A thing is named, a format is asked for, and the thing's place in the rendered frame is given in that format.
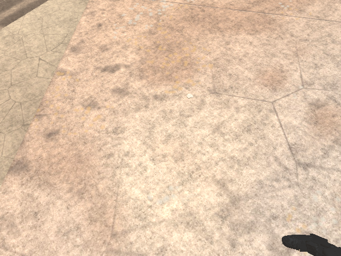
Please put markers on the robot right hand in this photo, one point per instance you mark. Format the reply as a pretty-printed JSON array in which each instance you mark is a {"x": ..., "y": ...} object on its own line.
[{"x": 313, "y": 244}]

